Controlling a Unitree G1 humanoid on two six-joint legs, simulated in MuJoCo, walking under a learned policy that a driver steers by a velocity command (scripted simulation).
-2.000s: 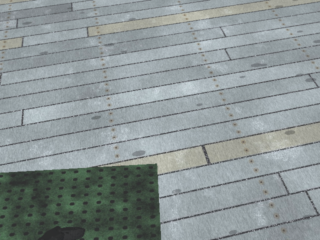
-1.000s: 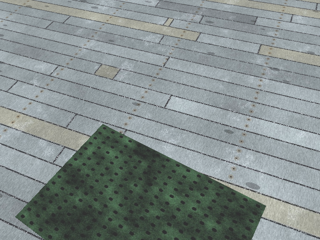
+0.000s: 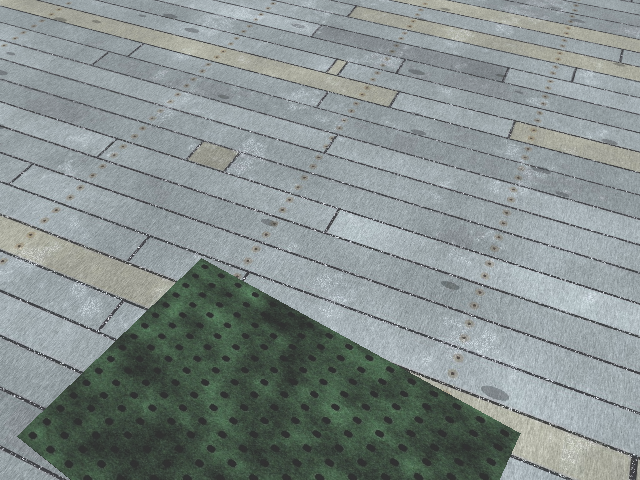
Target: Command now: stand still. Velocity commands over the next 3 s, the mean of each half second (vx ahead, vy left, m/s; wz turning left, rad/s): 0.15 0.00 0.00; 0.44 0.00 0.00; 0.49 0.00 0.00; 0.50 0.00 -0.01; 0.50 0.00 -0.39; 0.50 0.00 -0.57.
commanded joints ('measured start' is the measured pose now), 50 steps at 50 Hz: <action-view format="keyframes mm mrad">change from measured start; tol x32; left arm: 1 50 87 12 -7 0 -5 4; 19 -30 54 23 -111 24 -46 -30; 25 462 199 85 23 7 -72 -22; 50 145 84 49 -131 7 -110 -31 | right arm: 1 50 -92 -13 -9 0 -6 -4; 40 -324 -27 -38 -276 -9 -43 69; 46 260 -221 -115 -133 -40 -70 25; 50 5 -93 -87 -166 -5 -74 49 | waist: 1 0 7 28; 40 38 -108 119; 47 -115 224 -327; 50 -44 -17 13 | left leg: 1 -73 121 -96 -70 137 22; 9 -71 120 -91 -60 153 20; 16 -82 259 -379 -208 -662 177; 20 -114 296 -355 -198 -433 192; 27 -654 98 21 738 -141 67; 44 -112 -31 200 181 114 117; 47 467 507 -657 -53 -94 365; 50 56 372 -363 -193 -114 269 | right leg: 1 22 -82 72 -42 101 -31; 18 -325 -17 -54 359 -253 -73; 22 74 35 -108 72 -129 -93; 26 231 -364 565 -261 -536 -221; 44 231 -189 -11 137 1017 -131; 46 -49 -106 -61 640 456 -119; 47 -373 91 -51 1030 -332 -88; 50 -458 -58 33 944 -109 -116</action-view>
